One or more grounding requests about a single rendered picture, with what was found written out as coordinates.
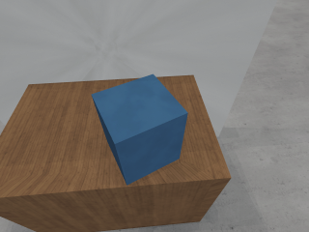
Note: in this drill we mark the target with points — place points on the carton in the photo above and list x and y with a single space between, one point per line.
143 124

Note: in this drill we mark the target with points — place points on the pedestal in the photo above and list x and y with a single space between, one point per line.
58 173

